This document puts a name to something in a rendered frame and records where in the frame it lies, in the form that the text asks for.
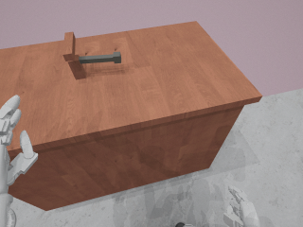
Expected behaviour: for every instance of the right robot hand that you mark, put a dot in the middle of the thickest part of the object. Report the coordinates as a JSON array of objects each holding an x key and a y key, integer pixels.
[{"x": 245, "y": 213}]

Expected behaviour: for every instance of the counter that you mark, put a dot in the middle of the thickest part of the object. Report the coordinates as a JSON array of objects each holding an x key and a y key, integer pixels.
[{"x": 103, "y": 127}]

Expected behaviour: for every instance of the left robot forearm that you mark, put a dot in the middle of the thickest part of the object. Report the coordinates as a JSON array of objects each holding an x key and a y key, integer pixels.
[{"x": 7, "y": 215}]

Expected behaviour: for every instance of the tap lever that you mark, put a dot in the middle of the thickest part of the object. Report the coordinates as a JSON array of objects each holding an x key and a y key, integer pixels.
[{"x": 115, "y": 57}]

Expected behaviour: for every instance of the left robot hand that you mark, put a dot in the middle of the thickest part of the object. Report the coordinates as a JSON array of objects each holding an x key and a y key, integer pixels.
[{"x": 9, "y": 117}]

